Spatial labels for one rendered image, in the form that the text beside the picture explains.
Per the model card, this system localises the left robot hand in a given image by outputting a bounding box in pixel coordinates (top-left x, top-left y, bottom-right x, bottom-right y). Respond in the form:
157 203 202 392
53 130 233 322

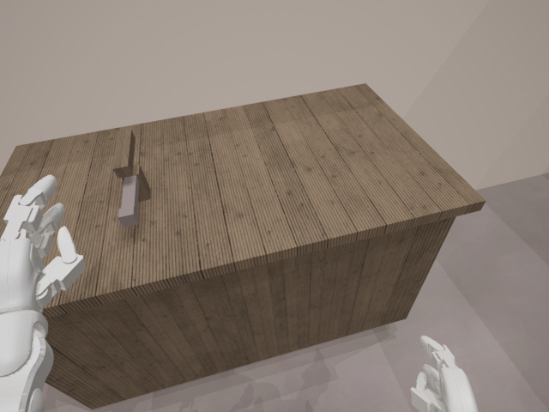
0 175 86 314

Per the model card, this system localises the left robot forearm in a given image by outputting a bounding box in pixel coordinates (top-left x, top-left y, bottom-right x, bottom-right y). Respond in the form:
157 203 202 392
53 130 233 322
0 310 54 412

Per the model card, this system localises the tap lever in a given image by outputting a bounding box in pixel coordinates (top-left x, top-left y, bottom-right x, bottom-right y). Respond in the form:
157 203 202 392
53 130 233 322
118 175 139 227

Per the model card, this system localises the counter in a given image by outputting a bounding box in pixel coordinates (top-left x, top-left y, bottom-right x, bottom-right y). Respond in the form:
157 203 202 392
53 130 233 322
0 83 486 409

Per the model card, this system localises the right robot hand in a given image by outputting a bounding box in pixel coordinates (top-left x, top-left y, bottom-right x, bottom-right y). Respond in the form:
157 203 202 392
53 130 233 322
411 336 478 412

